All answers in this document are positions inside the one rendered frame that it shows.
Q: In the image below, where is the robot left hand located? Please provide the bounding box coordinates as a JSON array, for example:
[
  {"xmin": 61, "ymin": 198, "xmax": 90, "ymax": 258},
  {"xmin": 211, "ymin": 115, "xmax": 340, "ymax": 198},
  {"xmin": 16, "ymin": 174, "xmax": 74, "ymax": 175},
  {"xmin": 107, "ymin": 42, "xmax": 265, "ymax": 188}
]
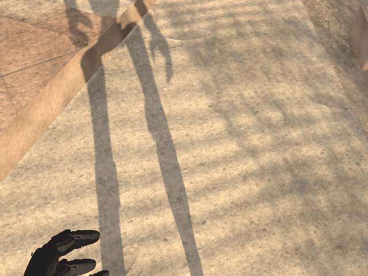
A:
[{"xmin": 24, "ymin": 229, "xmax": 109, "ymax": 276}]

